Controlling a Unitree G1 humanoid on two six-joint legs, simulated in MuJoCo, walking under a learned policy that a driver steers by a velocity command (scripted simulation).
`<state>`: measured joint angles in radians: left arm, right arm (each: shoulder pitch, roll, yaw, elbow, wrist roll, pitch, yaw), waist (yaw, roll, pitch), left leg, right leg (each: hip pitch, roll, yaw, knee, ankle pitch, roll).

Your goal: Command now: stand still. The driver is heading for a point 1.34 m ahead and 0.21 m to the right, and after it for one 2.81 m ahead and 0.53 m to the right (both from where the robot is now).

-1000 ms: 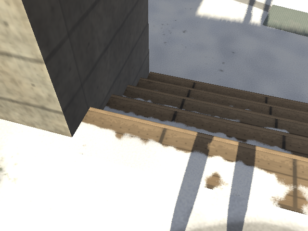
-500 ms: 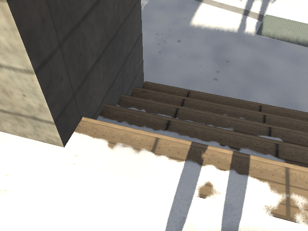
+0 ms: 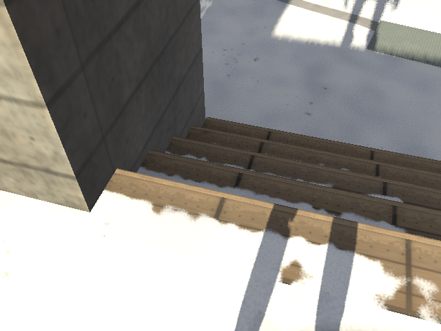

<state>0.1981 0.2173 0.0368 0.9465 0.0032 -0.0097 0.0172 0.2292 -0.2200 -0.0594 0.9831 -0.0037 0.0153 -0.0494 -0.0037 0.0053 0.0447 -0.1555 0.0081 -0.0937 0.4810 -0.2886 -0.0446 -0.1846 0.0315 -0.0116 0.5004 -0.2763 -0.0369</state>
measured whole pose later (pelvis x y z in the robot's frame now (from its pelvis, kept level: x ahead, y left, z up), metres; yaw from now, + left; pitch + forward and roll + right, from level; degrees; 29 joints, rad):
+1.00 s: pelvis +0.23 +0.05 -0.01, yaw +0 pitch +2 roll +0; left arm -0.06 0.23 0.03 0.84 -0.03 -0.08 -0.05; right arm 0.50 -0.19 -0.03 1.09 0.01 -0.08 -0.02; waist -0.10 -0.04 0.02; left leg 0.15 -0.03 0.02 0.16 -0.35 0.03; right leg -0.62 -0.04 -0.03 0.54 0.03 -0.04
